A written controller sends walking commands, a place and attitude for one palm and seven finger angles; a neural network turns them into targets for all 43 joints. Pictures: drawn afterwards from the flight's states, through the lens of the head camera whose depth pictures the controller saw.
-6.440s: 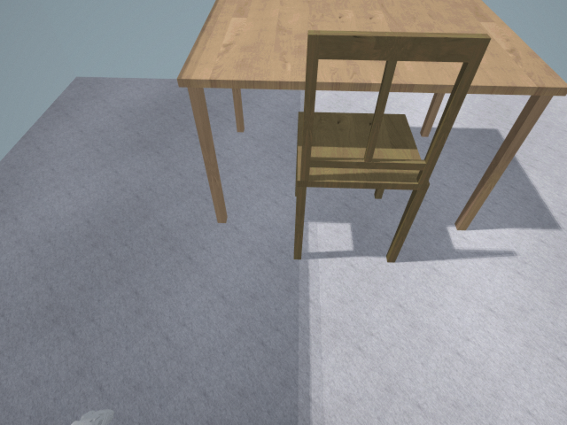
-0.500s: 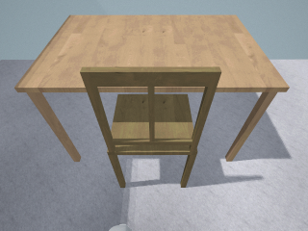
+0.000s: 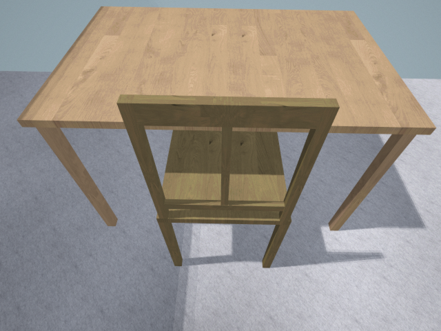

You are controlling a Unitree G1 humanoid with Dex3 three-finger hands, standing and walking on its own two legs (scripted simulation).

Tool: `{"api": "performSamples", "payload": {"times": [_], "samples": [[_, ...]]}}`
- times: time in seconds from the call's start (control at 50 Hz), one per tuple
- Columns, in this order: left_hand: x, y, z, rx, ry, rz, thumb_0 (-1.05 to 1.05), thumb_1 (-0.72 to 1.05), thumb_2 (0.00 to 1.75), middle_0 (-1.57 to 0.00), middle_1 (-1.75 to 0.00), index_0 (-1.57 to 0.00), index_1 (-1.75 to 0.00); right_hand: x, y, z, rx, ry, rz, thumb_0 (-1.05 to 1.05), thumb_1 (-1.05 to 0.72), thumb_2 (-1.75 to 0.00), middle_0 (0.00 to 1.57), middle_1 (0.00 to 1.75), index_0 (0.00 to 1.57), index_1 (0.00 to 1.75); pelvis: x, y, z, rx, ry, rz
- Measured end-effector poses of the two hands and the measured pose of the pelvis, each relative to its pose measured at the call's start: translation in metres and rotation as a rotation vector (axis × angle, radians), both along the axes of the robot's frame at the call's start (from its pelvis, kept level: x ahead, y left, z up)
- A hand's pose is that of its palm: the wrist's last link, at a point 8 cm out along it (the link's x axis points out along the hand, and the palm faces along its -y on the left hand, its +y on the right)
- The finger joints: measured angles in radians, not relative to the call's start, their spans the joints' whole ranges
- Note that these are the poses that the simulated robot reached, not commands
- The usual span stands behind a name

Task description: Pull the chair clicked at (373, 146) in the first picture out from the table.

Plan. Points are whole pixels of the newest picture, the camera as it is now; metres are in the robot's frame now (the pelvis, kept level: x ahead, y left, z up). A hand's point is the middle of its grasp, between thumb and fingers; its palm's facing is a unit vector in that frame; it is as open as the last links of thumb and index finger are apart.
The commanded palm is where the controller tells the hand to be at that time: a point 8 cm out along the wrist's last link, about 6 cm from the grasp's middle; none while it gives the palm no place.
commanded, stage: come to a stop and stand still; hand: left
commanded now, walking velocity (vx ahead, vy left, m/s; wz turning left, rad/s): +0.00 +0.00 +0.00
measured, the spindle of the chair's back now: (225, 170) +0.49 +0.03 -0.06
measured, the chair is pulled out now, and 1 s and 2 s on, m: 0.00 0.00 0.00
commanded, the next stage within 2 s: look again from close up in 0.84 s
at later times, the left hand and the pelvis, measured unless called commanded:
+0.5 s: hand out of the picture +0.08 +0.20 -0.17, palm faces +0.00 -0.98 -0.21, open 7.3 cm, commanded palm none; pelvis +0.01 +0.03 +0.00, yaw +0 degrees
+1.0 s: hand out of the picture -0.02 +0.21 -0.17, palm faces +0.02 -0.98 -0.17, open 7.4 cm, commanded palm none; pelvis +0.01 +0.05 +0.00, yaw -1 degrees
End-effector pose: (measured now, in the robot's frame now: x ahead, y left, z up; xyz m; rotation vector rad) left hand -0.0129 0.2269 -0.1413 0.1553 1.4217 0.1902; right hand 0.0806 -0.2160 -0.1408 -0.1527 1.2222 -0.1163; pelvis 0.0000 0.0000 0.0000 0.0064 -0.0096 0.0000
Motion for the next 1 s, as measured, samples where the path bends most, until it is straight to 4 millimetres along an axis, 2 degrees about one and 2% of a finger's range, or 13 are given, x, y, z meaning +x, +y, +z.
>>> {"api": "performSamples", "payload": {"times": [0.1, 0.18, 0.32, 0.42, 0.56, 0.76, 0.88, 1.0], "samples": [[0.020, 0.015, 0.003, 0.050, -0.089, -0.030, 0.01, 0.90, 0.90, -0.20, -0.30, -0.20, -0.30, -0.020, -0.014, -0.005, -0.014, 0.021, -0.024, 0.00, -0.92, -0.90, 0.20, 0.30, 0.20, 0.30, -0.002, 0.000, -0.006, -0.014, 0.007, 0.007], [0.044, 0.023, 0.001, 0.055, -0.146, -0.050, 0.01, 0.90, 0.90, -0.20, -0.30, -0.20, -0.30, -0.037, -0.016, -0.008, -0.026, 0.059, -0.037, 0.00, -0.91, -0.90, 0.19, 0.30, 0.20, 0.30, 0.000, 0.005, -0.009, -0.020, -0.001, 0.014], [0.084, 0.026, 0.003, 0.030, -0.222, -0.085, 0.01, 0.90, 0.90, -0.20, -0.30, -0.20, -0.30, -0.059, 0.000, -0.007, -0.013, 0.119, -0.037, 0.01, -0.91, -0.90, 0.19, 0.30, 0.20, 0.30, 0.004, 0.016, -0.007, -0.014, 0.004, 0.008], [0.091, 0.023, 0.005, 0.007, -0.231, -0.094, 0.01, 0.90, 0.90, -0.20, -0.30, -0.20, -0.30, -0.060, 0.011, -0.006, -0.002, 0.130, -0.040, 0.01, -0.92, -0.90, 0.20, 0.30, 0.20, 0.30, 0.007, 0.021, -0.004, -0.011, 0.004, 0.000], [0.074, 0.027, 0.002, -0.001, -0.177, -0.078, 0.00, 0.92, 0.90, -0.20, -0.30, -0.20, -0.30, -0.051, 0.016, -0.004, -0.008, 0.110, -0.042, 0.01, -0.93, -0.90, 0.20, 0.30, 0.20, 0.30, 0.009, 0.028, -0.002, -0.008, -0.010, -0.008], [0.026, 0.034, -0.002, -0.017, -0.045, -0.046, 0.01, 0.91, 0.90, -0.20, -0.30, -0.20, -0.30, -0.039, 0.022, 0.000, -0.014, 0.095, -0.028, 0.01, -0.92, -0.90, 0.20, 0.30, 0.20, 0.30, 0.011, 0.037, 0.002, -0.007, -0.018, -0.014], [0.002, 0.033, -0.002, -0.035, 0.019, -0.026, 0.01, 0.90, 0.90, -0.20, -0.30, -0.20, -0.30, -0.041, 0.027, 0.002, -0.017, 0.111, -0.026, 0.01, -0.93, -0.90, 0.20, 0.30, 0.20, 0.30, 0.013, 0.042, 0.003, -0.007, -0.016, -0.013], [-0.009, 0.032, -0.003, -0.050, 0.047, -0.013, 0.01, 0.90, 0.90, -0.20, -0.30, -0.20, -0.30, -0.048, 0.033, 0.001, -0.018, 0.135, -0.030, 0.01, -0.93, -0.90, 0.20, 0.30, 0.20, 0.30, 0.015, 0.047, 0.003, -0.007, -0.018, -0.013]]}}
